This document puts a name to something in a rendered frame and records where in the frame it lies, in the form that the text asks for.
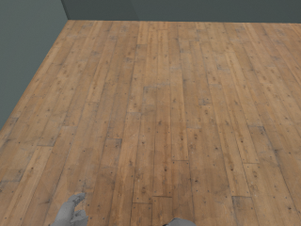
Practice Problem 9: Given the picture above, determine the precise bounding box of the robot left hand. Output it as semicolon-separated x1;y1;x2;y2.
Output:
54;192;88;226

